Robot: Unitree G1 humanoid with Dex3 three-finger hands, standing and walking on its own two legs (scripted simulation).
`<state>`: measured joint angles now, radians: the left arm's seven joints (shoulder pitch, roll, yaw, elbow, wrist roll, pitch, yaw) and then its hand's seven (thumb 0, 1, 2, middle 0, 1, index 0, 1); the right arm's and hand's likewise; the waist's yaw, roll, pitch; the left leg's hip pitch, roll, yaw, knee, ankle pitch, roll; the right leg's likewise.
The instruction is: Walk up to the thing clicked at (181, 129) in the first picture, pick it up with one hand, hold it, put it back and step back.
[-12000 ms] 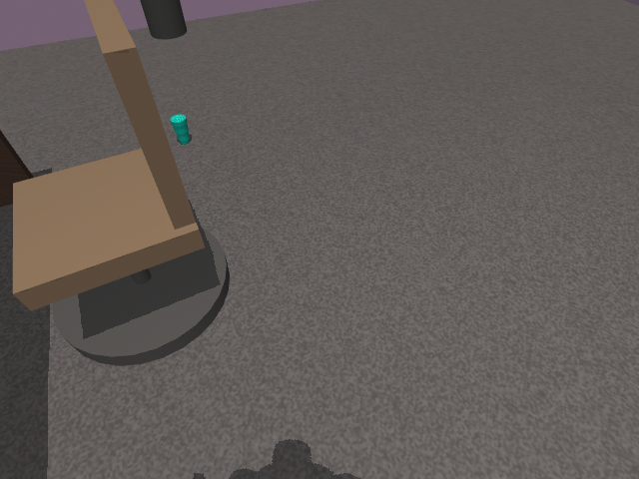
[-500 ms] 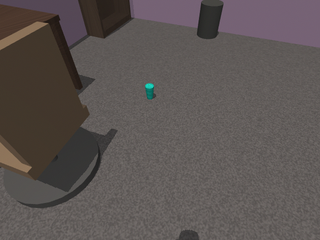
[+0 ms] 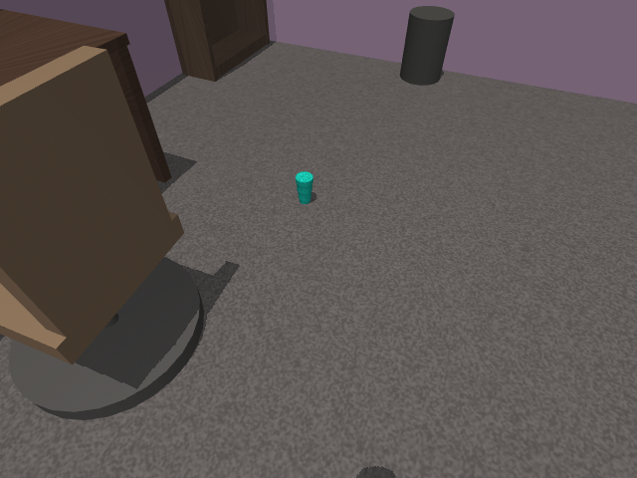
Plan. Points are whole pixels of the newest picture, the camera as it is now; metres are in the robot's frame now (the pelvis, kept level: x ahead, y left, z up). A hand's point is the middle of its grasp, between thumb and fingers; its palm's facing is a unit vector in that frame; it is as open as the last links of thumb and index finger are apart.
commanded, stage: walk up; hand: left
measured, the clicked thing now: (304, 189) +1.46 +0.15 -0.70
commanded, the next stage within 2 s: none
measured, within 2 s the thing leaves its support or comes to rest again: neither
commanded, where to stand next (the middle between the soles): +1.09 -0.04 m, yaw -2 degrees
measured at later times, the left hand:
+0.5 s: hand (154, 382) +0.29 +0.29 -0.15, palm faces -0.12 -0.93 -0.34, open 7.4 cm
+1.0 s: hand (185, 287) +0.50 +0.31 -0.17, palm faces -0.05 -0.93 -0.36, open 7.4 cm
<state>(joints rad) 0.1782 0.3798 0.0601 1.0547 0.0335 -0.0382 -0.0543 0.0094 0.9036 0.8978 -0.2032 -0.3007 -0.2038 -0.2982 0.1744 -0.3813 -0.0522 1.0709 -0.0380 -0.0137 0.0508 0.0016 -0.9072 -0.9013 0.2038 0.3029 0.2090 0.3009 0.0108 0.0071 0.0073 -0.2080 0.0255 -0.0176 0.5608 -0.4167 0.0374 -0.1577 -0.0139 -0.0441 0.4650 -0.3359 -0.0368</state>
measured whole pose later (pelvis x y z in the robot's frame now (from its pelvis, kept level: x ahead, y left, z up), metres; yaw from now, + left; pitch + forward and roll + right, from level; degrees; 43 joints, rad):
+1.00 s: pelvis +0.45 +0.02 -0.02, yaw -2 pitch -2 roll -1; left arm 0.34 0.46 0.06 0.88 0.02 -0.05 -0.06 0.01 0.90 0.90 -0.20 -0.30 -0.20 -0.30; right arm 0.27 -0.43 -0.09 0.87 -0.04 -0.08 0.07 0.00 -0.91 -0.90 0.20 0.30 0.21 0.30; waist 0.03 -0.04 0.05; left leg -0.42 0.07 0.09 0.65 -0.18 0.02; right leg -0.16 -0.04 -0.04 0.75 -0.48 -0.03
